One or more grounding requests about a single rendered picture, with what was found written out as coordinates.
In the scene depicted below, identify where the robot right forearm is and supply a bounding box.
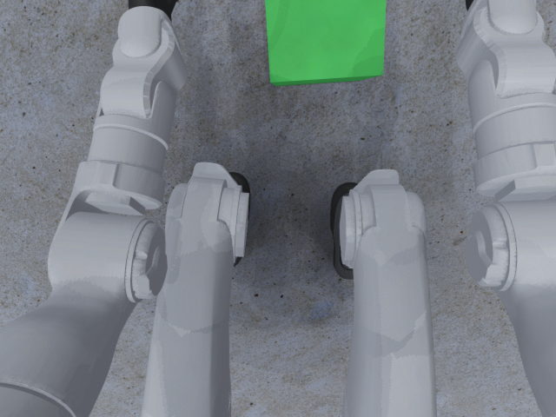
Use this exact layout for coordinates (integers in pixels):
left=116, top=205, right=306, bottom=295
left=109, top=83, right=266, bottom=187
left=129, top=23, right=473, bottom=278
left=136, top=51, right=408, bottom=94
left=455, top=0, right=556, bottom=202

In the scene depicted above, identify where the robot right upper arm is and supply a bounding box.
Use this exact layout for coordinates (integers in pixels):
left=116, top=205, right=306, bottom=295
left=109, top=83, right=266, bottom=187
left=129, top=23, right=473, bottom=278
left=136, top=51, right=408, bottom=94
left=465, top=199, right=556, bottom=417

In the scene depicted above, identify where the robot left foot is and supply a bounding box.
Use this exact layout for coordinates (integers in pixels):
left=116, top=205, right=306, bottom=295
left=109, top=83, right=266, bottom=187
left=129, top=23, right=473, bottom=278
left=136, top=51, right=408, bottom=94
left=229, top=172, right=250, bottom=267

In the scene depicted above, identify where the robot right thigh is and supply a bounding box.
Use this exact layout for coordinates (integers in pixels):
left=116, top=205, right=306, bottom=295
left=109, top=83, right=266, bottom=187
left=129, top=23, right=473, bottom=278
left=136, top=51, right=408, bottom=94
left=340, top=184, right=437, bottom=417

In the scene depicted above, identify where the robot left hand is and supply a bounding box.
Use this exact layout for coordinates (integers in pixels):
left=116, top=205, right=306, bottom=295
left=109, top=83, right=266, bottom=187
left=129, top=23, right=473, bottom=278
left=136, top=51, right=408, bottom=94
left=129, top=0, right=179, bottom=23

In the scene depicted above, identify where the robot left upper arm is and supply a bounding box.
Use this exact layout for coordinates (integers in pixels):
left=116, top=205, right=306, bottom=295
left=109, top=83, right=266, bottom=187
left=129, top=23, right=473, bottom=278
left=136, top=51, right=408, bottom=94
left=0, top=211, right=168, bottom=417

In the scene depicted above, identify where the carton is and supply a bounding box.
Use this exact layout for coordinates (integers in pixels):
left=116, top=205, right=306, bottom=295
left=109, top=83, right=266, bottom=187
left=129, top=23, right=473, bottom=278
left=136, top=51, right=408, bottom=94
left=265, top=0, right=386, bottom=86

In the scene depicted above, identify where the robot left forearm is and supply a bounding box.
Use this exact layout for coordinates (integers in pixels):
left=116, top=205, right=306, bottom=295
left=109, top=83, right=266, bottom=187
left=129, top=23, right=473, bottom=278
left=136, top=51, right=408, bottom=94
left=48, top=6, right=188, bottom=286

